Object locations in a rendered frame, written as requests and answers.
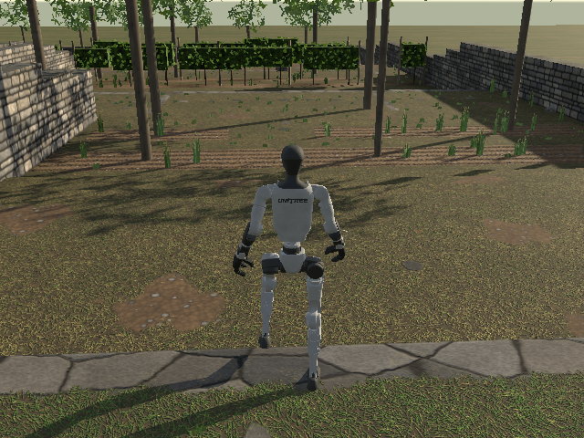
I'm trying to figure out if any right robot hand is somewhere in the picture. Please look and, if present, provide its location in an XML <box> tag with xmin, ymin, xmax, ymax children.
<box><xmin>325</xmin><ymin>245</ymin><xmax>346</xmax><ymax>262</ymax></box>

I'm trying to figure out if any left robot thigh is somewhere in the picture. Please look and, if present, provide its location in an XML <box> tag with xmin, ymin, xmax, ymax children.
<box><xmin>261</xmin><ymin>253</ymin><xmax>280</xmax><ymax>292</ymax></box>

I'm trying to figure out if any right robot thigh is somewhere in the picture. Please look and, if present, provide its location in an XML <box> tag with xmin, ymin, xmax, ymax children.
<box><xmin>305</xmin><ymin>255</ymin><xmax>324</xmax><ymax>329</ymax></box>

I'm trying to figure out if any robot left upper arm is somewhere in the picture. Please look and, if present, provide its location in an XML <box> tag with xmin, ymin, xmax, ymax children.
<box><xmin>248</xmin><ymin>184</ymin><xmax>274</xmax><ymax>236</ymax></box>

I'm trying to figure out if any robot right forearm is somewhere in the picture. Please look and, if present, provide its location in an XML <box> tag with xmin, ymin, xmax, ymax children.
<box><xmin>328</xmin><ymin>220</ymin><xmax>345</xmax><ymax>249</ymax></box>

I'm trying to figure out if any robot right upper arm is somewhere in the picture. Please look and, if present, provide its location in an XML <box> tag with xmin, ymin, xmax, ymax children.
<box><xmin>311</xmin><ymin>184</ymin><xmax>339</xmax><ymax>234</ymax></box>

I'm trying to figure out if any robot left forearm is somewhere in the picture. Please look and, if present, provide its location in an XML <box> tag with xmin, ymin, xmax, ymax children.
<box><xmin>235</xmin><ymin>222</ymin><xmax>256</xmax><ymax>259</ymax></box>

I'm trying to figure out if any left robot hand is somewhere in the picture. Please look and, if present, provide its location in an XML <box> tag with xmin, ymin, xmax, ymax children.
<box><xmin>233</xmin><ymin>255</ymin><xmax>254</xmax><ymax>276</ymax></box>

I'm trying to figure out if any robot thigh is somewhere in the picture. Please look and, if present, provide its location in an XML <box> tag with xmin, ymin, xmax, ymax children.
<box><xmin>305</xmin><ymin>255</ymin><xmax>324</xmax><ymax>329</ymax></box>
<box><xmin>261</xmin><ymin>253</ymin><xmax>280</xmax><ymax>292</ymax></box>

